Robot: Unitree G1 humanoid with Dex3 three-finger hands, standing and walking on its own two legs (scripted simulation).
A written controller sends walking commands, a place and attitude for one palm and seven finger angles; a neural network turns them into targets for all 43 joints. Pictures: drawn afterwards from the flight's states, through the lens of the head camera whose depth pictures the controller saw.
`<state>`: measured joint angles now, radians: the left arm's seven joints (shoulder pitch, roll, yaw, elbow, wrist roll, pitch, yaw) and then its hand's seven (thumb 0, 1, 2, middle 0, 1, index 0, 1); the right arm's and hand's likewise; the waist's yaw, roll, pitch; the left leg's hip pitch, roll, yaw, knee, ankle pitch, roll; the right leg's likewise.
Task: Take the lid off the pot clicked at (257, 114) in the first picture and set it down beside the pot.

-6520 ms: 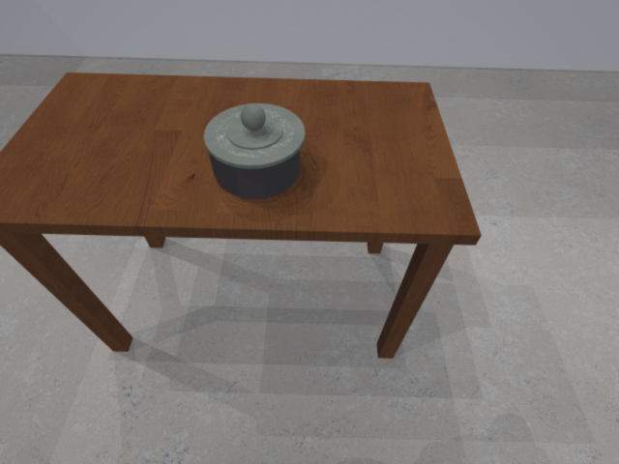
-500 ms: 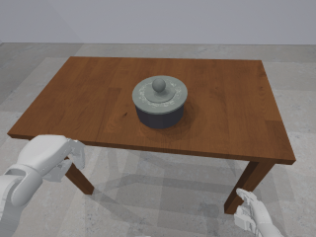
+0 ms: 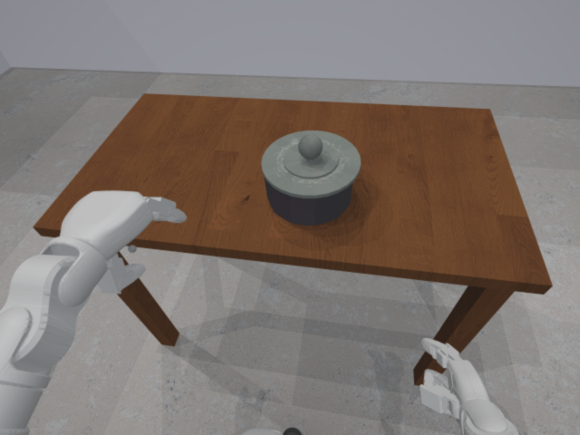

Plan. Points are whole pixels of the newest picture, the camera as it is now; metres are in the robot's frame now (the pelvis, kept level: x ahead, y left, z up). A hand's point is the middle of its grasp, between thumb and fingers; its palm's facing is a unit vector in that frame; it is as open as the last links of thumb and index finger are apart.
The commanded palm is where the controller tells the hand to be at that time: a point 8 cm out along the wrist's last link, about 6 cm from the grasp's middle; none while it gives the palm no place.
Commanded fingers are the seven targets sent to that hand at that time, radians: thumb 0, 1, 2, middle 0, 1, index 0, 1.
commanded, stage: reach forward and open the fingers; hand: left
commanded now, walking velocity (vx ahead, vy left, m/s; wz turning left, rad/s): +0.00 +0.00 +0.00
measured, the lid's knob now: (310, 146) +0.58 +0.05 +0.07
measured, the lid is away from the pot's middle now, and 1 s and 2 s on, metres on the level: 0.00 0.00 0.00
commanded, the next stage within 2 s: move the open hand above the knob in 0.08 s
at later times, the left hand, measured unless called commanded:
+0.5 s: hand (168, 216) +0.34 +0.21 +0.13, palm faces -0.23 -0.06 -0.97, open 10.1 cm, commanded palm +0.33 +0.20 +0.21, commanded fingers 0.00 -0.30 1.44 -0.83 -0.08 -0.83 -0.08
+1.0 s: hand (238, 175) +0.42 +0.14 +0.13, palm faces -0.26 -0.05 -0.96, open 10.1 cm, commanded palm +0.42 +0.14 +0.21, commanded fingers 0.00 -0.30 1.44 -0.83 -0.08 -0.83 -0.08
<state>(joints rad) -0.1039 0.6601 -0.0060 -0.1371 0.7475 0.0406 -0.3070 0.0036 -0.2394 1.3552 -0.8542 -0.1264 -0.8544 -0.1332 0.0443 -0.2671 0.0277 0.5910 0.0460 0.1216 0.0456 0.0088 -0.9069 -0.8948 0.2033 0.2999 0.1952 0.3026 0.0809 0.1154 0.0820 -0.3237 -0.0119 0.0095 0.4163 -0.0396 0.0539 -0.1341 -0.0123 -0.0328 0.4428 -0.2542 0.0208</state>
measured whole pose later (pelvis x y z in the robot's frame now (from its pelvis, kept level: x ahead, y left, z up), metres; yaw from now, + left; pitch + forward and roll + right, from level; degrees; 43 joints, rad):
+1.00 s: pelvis +0.03 -0.03 +0.00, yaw -1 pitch +0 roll +0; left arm -0.64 0.50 -0.25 0.31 0.81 0.20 -0.39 0.00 -0.30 1.44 -0.85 -0.08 -0.85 -0.09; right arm 0.12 -0.30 0.00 0.64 0.06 0.14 0.06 0.01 -0.91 -0.89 0.20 0.30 0.19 0.30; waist 0.01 0.12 0.04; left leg -0.35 -0.01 0.01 0.44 -0.09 0.03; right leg -0.18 0.00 -0.02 0.50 -0.31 0.00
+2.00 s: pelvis +0.07 -0.02 +0.00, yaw -4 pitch +7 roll +0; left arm -1.11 0.37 -0.23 0.95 0.87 0.25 -0.31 0.00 -0.29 1.44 -0.85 -0.08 -0.85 -0.09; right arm 0.26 -0.30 -0.04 0.73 0.05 0.15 0.05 0.00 -0.91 -0.89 0.20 0.30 0.19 0.30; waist -0.10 0.08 -0.03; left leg -0.44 0.00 0.06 0.47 -0.15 0.03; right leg -0.28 0.00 0.04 0.49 -0.34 0.01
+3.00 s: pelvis +0.06 -0.02 +0.00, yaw -4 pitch +8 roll +0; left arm -1.16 0.35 -0.25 1.03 0.87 0.26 -0.31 0.00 -0.29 1.44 -0.85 -0.08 -0.85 -0.09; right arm 0.28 -0.30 -0.04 0.74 0.05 0.12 0.04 0.00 -0.91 -0.89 0.20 0.30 0.19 0.30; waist -0.11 0.08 -0.04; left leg -0.47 0.01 0.05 0.49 -0.15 0.03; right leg -0.29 0.00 0.03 0.50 -0.34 0.00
